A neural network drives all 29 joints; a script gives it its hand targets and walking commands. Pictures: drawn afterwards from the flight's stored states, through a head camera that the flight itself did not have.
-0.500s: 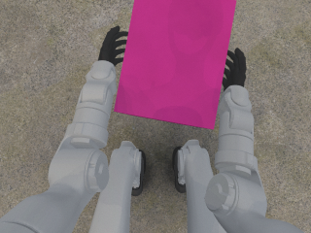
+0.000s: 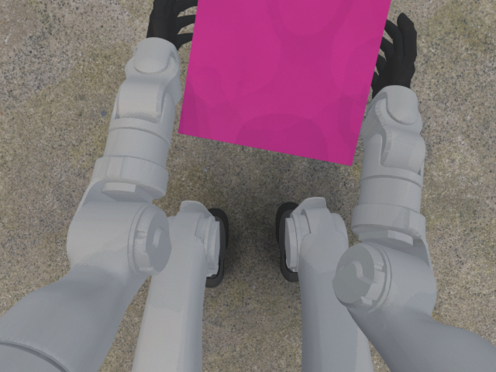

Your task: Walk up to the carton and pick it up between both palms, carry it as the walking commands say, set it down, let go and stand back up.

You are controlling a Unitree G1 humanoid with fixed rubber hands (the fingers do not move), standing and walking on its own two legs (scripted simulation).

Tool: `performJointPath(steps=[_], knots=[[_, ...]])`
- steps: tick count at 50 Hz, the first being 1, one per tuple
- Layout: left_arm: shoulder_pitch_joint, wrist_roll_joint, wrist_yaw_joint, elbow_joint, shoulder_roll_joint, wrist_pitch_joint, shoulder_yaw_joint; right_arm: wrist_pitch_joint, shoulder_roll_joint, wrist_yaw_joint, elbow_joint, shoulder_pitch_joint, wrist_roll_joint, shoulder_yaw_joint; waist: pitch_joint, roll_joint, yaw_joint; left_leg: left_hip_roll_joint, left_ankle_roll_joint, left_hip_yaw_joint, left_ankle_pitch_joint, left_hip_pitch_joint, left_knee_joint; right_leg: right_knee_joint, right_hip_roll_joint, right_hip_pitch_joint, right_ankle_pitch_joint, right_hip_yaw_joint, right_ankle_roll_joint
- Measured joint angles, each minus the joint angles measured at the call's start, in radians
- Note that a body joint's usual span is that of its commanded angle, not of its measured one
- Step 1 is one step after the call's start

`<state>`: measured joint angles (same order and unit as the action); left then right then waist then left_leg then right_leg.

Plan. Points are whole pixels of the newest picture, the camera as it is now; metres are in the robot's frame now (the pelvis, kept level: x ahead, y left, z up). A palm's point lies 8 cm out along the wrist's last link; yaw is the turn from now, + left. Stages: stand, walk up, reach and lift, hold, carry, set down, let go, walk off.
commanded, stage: set down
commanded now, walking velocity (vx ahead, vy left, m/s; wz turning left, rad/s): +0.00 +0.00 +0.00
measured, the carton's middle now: (275, 63) +0.53 -0.05 -0.22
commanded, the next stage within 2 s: none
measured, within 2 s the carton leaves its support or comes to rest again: rests again in 0.84 s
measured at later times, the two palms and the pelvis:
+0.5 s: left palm (184, 47) +0.55 +0.09 -0.21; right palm (370, 79) +0.49 -0.21 -0.22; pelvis +0.00 +0.00 -0.05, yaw +0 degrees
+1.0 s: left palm (191, 52) +0.55 +0.08 -0.24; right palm (371, 78) +0.50 -0.21 -0.24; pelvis +0.00 +0.00 -0.07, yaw +0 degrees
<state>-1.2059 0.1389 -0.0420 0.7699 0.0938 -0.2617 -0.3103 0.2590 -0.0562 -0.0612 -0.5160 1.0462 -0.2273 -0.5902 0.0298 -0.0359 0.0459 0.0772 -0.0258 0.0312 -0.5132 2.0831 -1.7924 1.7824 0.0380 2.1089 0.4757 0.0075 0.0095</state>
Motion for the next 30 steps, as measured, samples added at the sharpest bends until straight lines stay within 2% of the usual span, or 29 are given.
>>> performJointPath(steps=[22,25,30], knots=[[-0.159,-0.032,-0.012,0.042,0.058,0.000,0.000,-0.004,0.068,-0.014,-0.060,0.161,0.038,0.010,0.191,-0.001,0.012,0.005,0.008,0.000,-0.032,0.090,-0.168,0.167,0.012,0.089,0.032,-0.005,-0.004],[-0.169,-0.039,-0.017,0.052,0.073,0.001,0.000,-0.004,0.088,-0.020,-0.105,0.200,0.047,0.025,0.213,-0.001,0.024,0.005,0.008,0.000,-0.040,0.096,-0.192,0.189,0.014,0.093,0.039,-0.006,-0.004],[-0.171,-0.062,-0.027,0.052,0.077,0.017,0.000,-0.006,0.105,-0.025,-0.117,0.221,0.072,0.044,0.231,-0.001,0.034,0.005,0.008,0.000,-0.055,0.099,-0.223,0.219,0.019,0.097,0.053,-0.006,-0.007]])
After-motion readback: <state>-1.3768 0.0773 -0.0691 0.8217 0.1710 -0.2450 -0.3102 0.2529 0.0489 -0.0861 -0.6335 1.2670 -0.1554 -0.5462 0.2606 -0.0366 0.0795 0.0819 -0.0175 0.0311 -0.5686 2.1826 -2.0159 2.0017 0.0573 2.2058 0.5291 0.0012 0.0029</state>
